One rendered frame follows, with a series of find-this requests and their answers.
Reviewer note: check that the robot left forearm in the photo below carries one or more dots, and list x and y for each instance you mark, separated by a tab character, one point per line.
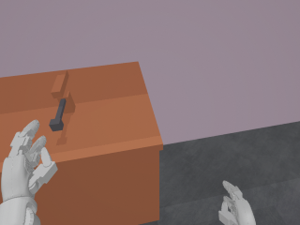
19	210

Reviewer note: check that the counter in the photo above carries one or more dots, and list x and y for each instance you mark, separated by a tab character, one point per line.
107	155

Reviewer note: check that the left robot hand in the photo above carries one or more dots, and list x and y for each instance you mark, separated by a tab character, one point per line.
18	167

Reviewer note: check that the right robot hand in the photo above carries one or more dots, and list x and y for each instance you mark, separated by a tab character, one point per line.
241	213

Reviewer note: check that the tap lever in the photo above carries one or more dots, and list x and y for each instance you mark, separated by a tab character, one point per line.
57	124

